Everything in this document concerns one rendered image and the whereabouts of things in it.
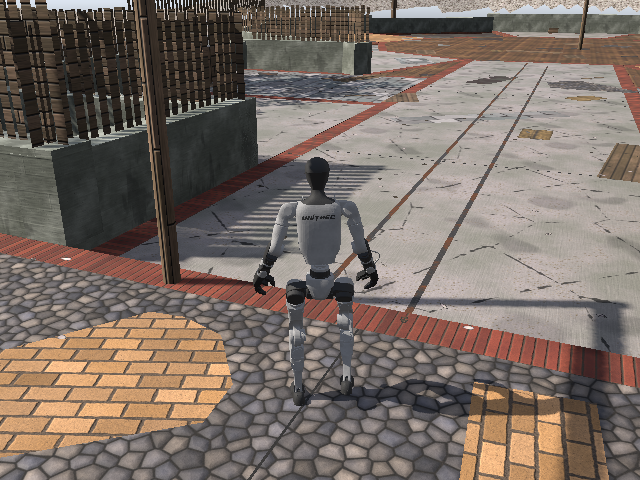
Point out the robot left hand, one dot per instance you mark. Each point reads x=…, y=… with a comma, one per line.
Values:
x=257, y=281

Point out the left robot forearm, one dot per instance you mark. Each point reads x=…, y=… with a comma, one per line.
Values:
x=267, y=263

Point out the right robot upper arm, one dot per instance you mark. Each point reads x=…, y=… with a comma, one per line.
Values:
x=350, y=210

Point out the robot right hand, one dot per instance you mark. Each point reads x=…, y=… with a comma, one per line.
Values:
x=364, y=275

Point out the left robot upper arm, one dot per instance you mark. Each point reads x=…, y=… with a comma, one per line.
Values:
x=287, y=211

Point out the robot left foot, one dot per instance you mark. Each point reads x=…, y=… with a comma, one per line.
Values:
x=298, y=398

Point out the humanoid robot torso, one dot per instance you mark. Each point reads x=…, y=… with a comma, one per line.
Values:
x=319, y=239

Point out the right robot forearm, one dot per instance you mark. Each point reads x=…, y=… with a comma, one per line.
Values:
x=367, y=260

